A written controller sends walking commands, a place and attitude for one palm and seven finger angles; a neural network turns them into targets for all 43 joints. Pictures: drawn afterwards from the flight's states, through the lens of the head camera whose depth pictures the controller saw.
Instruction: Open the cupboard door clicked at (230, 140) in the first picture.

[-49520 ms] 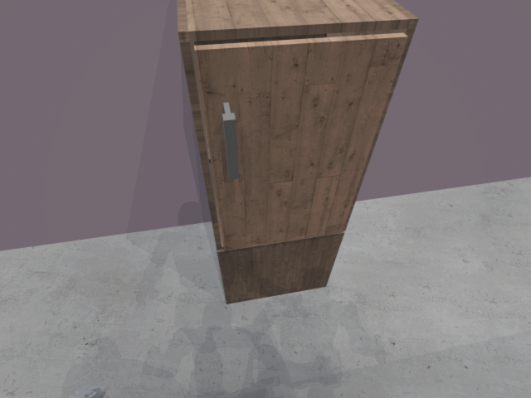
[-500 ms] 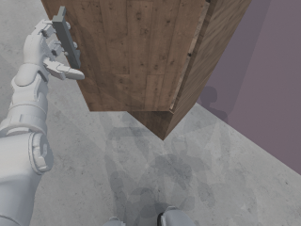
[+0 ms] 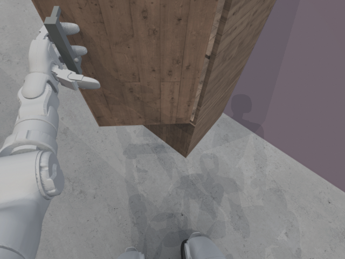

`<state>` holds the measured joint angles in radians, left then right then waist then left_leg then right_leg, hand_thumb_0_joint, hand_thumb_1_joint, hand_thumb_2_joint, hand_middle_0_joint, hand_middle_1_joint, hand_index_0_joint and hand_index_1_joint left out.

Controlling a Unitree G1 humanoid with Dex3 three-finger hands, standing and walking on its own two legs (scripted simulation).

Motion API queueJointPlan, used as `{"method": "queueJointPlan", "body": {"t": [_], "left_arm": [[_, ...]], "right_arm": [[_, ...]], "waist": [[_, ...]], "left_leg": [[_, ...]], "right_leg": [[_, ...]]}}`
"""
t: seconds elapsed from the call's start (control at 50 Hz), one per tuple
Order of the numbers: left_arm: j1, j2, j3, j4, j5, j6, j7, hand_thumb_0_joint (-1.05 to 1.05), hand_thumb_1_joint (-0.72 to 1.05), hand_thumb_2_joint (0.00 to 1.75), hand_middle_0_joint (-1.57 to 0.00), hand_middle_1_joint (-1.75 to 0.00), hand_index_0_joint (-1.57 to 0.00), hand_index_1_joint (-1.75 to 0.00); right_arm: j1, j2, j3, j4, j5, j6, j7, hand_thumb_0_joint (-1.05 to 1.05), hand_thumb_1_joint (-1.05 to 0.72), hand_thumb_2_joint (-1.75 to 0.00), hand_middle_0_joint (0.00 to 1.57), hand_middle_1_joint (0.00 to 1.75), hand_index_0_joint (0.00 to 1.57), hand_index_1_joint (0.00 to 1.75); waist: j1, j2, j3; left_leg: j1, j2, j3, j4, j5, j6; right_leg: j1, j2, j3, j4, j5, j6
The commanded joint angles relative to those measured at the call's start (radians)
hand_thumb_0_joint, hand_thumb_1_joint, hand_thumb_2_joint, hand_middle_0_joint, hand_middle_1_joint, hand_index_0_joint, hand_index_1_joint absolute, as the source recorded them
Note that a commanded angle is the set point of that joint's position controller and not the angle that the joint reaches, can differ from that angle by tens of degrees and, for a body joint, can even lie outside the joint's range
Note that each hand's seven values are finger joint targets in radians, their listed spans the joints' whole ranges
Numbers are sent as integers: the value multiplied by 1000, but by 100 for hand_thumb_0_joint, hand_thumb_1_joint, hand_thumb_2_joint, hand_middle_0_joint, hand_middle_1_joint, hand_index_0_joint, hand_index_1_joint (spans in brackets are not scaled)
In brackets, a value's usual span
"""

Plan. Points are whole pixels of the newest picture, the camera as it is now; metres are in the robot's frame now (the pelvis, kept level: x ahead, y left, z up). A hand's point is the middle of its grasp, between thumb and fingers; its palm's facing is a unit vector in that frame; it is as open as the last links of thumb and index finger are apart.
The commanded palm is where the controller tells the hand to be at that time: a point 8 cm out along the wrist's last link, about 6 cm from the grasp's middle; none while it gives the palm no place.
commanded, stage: slide the fingers in behind the handle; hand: left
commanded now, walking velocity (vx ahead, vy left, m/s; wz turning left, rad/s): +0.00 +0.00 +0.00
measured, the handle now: (67, 44) +0.58 +0.17 +0.12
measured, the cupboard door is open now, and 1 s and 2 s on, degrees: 43 44 64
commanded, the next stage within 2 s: close the thumb around the handle in 0.32 s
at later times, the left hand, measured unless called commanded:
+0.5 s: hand (76, 61) +0.53 +0.15 +0.12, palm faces -0.04 -1.00 -0.02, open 14.0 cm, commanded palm +0.50 +0.20 +0.12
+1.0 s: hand (74, 61) +0.53 +0.15 +0.12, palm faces -0.04 -1.00 -0.02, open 6.3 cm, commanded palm +0.50 +0.20 +0.12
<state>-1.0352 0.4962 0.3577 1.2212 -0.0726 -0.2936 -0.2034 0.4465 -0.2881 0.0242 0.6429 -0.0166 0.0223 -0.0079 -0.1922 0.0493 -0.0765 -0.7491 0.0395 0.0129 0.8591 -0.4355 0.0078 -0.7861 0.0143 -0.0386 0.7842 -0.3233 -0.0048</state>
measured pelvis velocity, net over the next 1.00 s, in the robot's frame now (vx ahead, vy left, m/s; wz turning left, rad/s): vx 0.00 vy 0.01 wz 0.01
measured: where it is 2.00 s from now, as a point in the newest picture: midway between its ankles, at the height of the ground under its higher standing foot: outside the picture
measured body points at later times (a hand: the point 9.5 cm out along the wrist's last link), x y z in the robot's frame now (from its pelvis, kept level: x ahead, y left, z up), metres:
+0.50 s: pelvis +0.01 +0.00 +0.00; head +0.11 +0.00 +0.44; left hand +0.52 +0.20 +0.12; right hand -0.01 -0.26 -0.11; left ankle -0.02 +0.11 -0.70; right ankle +0.02 -0.12 -0.70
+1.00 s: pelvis +0.00 +0.01 +0.00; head +0.11 +0.01 +0.44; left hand +0.52 +0.21 +0.13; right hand -0.01 -0.26 -0.12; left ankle -0.02 +0.11 -0.70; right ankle +0.02 -0.12 -0.70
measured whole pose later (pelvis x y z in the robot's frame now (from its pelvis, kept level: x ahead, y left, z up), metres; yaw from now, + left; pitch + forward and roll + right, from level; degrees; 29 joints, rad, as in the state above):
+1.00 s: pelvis +0.00 +0.01 +0.00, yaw +0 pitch +18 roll -2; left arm -1.02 0.46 0.33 1.21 -0.09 -0.31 -0.20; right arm 0.43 -0.28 0.02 0.66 -0.02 0.02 0.00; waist -0.17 0.05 -0.09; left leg -0.74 0.03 0.01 0.86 -0.44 0.01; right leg -0.77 0.01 -0.04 0.78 -0.33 0.00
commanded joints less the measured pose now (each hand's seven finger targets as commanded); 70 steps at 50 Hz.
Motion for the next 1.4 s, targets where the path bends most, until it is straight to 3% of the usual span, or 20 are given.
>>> {"method": "queueJointPlan", "body": {"t": [0.0, 0.12, 0.14, 0.22, 0.28, 0.4, 0.44, 0.48, 0.52, 0.6, 0.66, 0.7, 0.74, 0.9, 0.96, 1.0, 1.04, 1.2, 1.24, 1.38], "left_arm": [[-495, 216, 9, -207, -18, -80, -23, 0, -50, 30, -30, -120, -30, -120], [-510, 184, -16, -224, -24, -78, -24, 0, -50, 30, -30, -120, -30, -120], [-499, 224, 18, -226, -21, -80, -22, 0, -50, 30, -30, -120, -30, -120], [-518, 220, 2, -206, -18, -73, -24, 0, -50, 30, -30, -120, -30, -120], [-491, 221, 20, -253, -22, -89, -22, 0, -50, 30, -30, -120, -30, -120], [-432, 191, 14, -256, -33, -89, -16, 0, -50, 30, -30, -120, -30, -120], [-461, 175, -6, -270, -29, -88, -16, 0, -39, 35, -31, -121, -31, -121], [-442, 197, 18, -267, -29, -93, -13, 0, -28, 40, -32, -122, -32, -122], [-443, 192, 12, -236, -27, -85, -14, 0, -16, 44, -32, -124, -32, -124], [-442, 207, 27, -277, -30, -99, -16, 0, 6, 54, -34, -126, -34, -126], [-436, 141, -20, -265, -36, -96, -20, 0, 23, 61, -35, -128, -35, -128], [-433, 181, 8, -245, -32, -90, -16, 0, 34, 66, -36, -129, -36, -129], [-460, 134, -34, -247, -31, -86, -17, 0, 45, 71, -37, -130, -37, -130], [-496, 147, -25, -251, -24, -92, -10, 0, 90, 90, -40, -135, -40, -135], [-496, 152, -25, -233, -27, -91, -11, 0, 90, 90, -40, -135, -40, -135], [-472, 173, -5, -222, -24, -88, -11, 0, 90, 90, -40, -135, -40, -135], [-484, 132, -41, -228, -23, -84, -15, 0, 90, 90, -40, -135, -40, -135], [-512, 149, -40, -214, -14, -85, -9, 0, 90, 90, -40, -135, -40, -135], [-442, 237, 32, -184, -7, -80, -12, 0, 90, 90, -40, -135, -40, -135], [-244, 192, 32, -286, -48, -73, -46, 0, 90, 90, -40, -135, -40, -135]], "right_arm": [[174, -167, -59, -34, 4, -19, -11, 0, -90, -90, 20, 30, 20, 30], [171, -165, -60, -31, 2, -25, -11, 0, -90, -90, 20, 30, 20, 30], [175, -170, -63, -30, 2, -24, -12, 0, -90, -90, 20, 30, 20, 30], [175, -170, -58, -28, 3, -23, -14, 0, -90, -90, 20, 30, 20, 30], [175, -165, -62, -37, 0, -26, -11, 0, -90, -90, 20, 30, 20, 30], [163, -163, -66, -38, 1, -17, -2, 0, -90, -90, 20, 30, 20, 30], [159, -162, -66, -39, 3, -16, -3, 0, -90, -90, 20, 30, 20, 30], [160, -161, -66, -40, 3, -17, -4, 0, -90, -90, 20, 30, 20, 30], [156, -161, -64, -36, 4, -16, -6, 0, -90, -90, 20, 30, 20, 30], [156, -160, -65, -41, 1, -18, -6, 0, -90, -90, 20, 30, 20, 30], [153, -154, -65, -43, 2, -17, -2, 0, -90, -90, 20, 30, 20, 30], [149, -161, -66, -36, 3, -13, -4, 0, -90, -90, 20, 30, 20, 30], [144, -157, -64, -40, 4, -15, -3, 0, -90, -90, 20, 30, 20, 30], [159, -161, -66, -26, -2, -22, -4, 0, -90, -90, 20, 30, 20, 30], [163, -163, -66, -24, 0, -24, -5, 0, -90, -90, 20, 30, 20, 30], [158, -164, -65, -25, 1, -24, -5, 0, -90, -90, 20, 30, 20, 30], [154, -160, -64, -28, 0, -24, -1, 0, -90, -90, 20, 30, 20, 30], [165, -163, -61, -23, -2, -27, -5, 0, -90, -90, 20, 30, 20, 30], [167, -172, -60, -33, -1, -23, -6, 0, -90, -90, 20, 30, 20, 30], [131, -159, -64, -90, 11, -9, -5, 0, -90, -90, 20, 30, 20, 30]], "waist": [[-22, 41, -464], [-29, 69, -469], [-18, 51, -479], [-32, 51, -444], [-5, 105, -528], [1, 61, -493], [-10, 51, -475], [4, 63, -496], [-8, 24, -445], [10, 72, -508], [-3, 56, -471], [-1, 44, -463], [-13, 42, -440], [-15, 78, -492], [-20, 32, -464], [-8, 61, -475], [-18, 70, -463], [-27, 73, -460], [2, 57, -452], [58, 25, -503]], "left_leg": [[239, -31, -38, -77, 362, 15], [264, -31, -36, -80, 371, 14], [255, -30, -36, -77, 375, 15], [237, -30, -37, -82, 360, 16], [307, -29, -42, -73, 444, 8], [303, -24, -35, -72, 478, 7], [285, -27, -34, -83, 447, 10], [302, -27, -37, -80, 473, 7], [267, -27, -33, -84, 429, 10], [311, -26, -40, -78, 500, 4], [312, -25, -39, -79, 510, 5], [294, -24, -37, -78, 473, 4], [280, -27, -39, -88, 434, 5], [325, -24, -52, -71, 469, 0], [294, -25, -55, -76, 436, 5], [292, -27, -47, -74, 435, 4], [294, -28, -46, -79, 416, 4], [289, -27, -56, -78, 402, 4], [253, -30, -48, -82, 380, 8], [253, -30, -20, -98, 443, 10]], "right_leg": [[260, 28, 14, -65, 338, -7], [246, 27, 13, -70, 339, -6], [262, 27, 15, -69, 345, -7], [249, 27, 14, -70, 336, -5], [261, 27, 10, -55, 379, -11], [271, 33, 6, -57, 417, -9], [279, 31, 8, -62, 406, -7], [285, 31, 7, -54, 415, -11], [273, 29, 7, -63, 392, -7], [284, 28, 7, -47, 425, -12], [270, 30, 1, -52, 426, -11], [264, 28, 5, -54, 404, -9], [257, 28, 3, -58, 378, -8], [222, 27, 2, -50, 366, -10], [231, 29, 0, -54, 351, -11], [238, 28, 4, -54, 359, -11], [223, 29, 1, -59, 341, -10], [204, 27, 2, -56, 316, -11], [233, 27, 7, -56, 312, -13], [349, 28, 6, -49, 410, -14]]}}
